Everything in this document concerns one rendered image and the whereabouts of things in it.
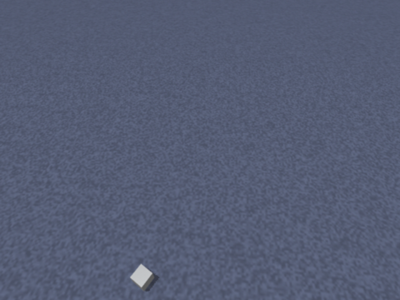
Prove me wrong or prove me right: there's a cube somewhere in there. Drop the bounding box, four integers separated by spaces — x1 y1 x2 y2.
130 264 154 291

